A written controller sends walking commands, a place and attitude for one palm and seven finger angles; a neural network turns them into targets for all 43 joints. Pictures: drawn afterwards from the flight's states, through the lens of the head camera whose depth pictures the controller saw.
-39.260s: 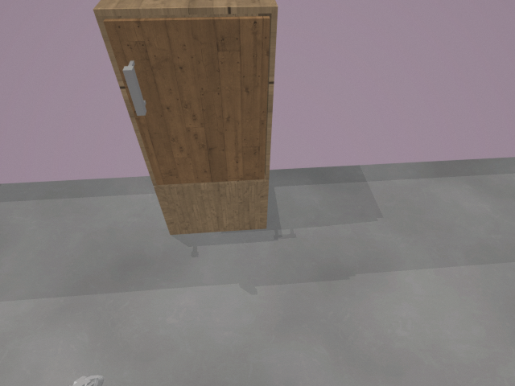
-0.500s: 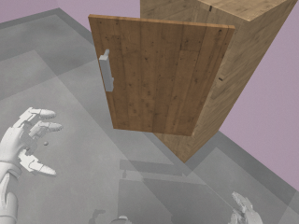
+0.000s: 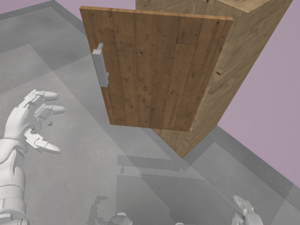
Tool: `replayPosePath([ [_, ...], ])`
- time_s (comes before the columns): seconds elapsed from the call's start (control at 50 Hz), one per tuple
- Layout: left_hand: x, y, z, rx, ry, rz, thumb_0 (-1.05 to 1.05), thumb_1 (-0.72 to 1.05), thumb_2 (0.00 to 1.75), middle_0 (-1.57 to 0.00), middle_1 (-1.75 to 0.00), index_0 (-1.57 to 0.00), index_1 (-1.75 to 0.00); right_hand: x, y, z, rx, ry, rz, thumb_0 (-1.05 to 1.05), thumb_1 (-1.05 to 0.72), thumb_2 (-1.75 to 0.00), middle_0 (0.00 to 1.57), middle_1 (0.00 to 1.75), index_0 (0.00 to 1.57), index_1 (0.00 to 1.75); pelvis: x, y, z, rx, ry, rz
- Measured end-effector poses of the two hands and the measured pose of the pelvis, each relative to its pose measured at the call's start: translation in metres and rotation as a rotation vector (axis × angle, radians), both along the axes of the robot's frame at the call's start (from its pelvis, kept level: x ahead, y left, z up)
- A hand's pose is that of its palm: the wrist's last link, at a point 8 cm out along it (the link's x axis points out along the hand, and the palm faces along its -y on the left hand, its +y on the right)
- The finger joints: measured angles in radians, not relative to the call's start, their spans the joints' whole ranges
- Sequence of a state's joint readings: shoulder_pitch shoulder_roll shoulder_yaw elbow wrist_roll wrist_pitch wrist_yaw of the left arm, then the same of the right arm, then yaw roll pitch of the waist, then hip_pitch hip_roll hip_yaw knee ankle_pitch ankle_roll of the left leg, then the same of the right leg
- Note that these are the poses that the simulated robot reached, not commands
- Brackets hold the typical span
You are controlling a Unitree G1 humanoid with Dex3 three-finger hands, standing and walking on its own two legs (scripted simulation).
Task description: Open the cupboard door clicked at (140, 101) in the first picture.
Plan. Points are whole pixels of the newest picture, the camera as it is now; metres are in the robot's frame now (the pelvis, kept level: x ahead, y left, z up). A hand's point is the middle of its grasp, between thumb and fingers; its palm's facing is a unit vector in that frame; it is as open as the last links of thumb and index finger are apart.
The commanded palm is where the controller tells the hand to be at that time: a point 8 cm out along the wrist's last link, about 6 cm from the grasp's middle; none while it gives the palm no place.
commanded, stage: move the hooked fingers beside the handle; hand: left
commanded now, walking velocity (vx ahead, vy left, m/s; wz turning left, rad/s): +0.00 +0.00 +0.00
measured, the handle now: (102, 65) +0.59 +0.19 +0.06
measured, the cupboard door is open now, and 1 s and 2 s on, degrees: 43 43 43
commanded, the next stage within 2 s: none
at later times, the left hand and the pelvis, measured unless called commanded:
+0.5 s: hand (63, 100) +0.42 +0.26 +0.08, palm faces -0.06 -1.00 +0.00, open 14.0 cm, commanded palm +0.41 +0.32 +0.07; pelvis +0.01 +0.02 -0.01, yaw -1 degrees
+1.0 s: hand (73, 82) +0.50 +0.26 +0.07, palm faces -0.06 -1.00 +0.01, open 14.0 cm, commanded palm +0.50 +0.31 +0.07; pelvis +0.00 +0.02 -0.02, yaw -3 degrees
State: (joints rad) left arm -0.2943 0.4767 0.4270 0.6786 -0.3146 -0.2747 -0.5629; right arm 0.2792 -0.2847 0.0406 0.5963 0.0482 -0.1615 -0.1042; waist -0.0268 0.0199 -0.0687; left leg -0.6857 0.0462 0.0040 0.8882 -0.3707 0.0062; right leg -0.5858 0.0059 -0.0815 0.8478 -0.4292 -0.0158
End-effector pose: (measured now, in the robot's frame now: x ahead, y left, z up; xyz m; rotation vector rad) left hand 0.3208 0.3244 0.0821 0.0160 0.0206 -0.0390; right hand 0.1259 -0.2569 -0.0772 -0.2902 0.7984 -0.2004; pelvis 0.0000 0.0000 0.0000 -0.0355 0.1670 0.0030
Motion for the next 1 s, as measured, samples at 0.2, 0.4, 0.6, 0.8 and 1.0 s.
replayPosePath([
  [0.2, 0.031, 0.004, -0.001, -0.006, 0.002, -0.009, -0.01, -0.5, 0.3, -0.3, -1.2, -0.3, -1.2, -0.034, -0.007, -0.007, -0.007, 0.115, -0.071, 0.01, -0.9, -0.9, 0.21, 0.3, 0.2, 0.3, 0.005, 0.005, -0.001, -0.001, 0.033, -0.02],
  [0.4, 0.062, -0.002, -0.009, -0.014, 0.005, -0.02, -0.01, -0.5, 0.3, -0.3, -1.2, -0.3, -1.2, -0.051, 0.0, -0.015, -0.013, 0.21, -0.09, 0.01, -0.9, -0.9, 0.21, 0.3, 0.2, 0.3, 0.005, 0.013, -0.005, -0.008, 0.062, -0.016],
  [0.6, 0.099, -0.005, -0.005, -0.017, 0.001, -0.022, -0.01, -0.5, 0.3, -0.3, -1.2, -0.3, -1.2, -0.066, 0.007, -0.021, 0.0, 0.267, -0.119, 0.01, -0.9, -0.9, 0.21, 0.3, 0.2, 0.3, 0.006, 0.018, -0.009, -0.013, 0.093, -0.029],
  [0.8, 0.126, -0.003, -0.009, -0.009, 0.012, -0.015, -0.01, -0.5, 0.3, -0.3, -1.2, -0.3, -1.2, -0.095, 0.004, -0.028, -0.018, 0.384, -0.159, 0.01, -0.9, -0.9, 0.21, 0.3, 0.2, 0.3, 0.004, 0.019, -0.016, -0.02, 0.132, -0.031],
  [1.0, 0.162, -0.01, -0.013, -0.022, 0.029, -0.017, -0.01, -0.5, 0.3, -0.3, -1.2, -0.3, -1.2, -0.126, 0.001, -0.028, -0.041, 0.487, -0.215, 0.01, -0.9, -0.9, 0.21, 0.3, 0.2, 0.3, 0.005, 0.02, -0.021, -0.029, 0.177, -0.038],
])
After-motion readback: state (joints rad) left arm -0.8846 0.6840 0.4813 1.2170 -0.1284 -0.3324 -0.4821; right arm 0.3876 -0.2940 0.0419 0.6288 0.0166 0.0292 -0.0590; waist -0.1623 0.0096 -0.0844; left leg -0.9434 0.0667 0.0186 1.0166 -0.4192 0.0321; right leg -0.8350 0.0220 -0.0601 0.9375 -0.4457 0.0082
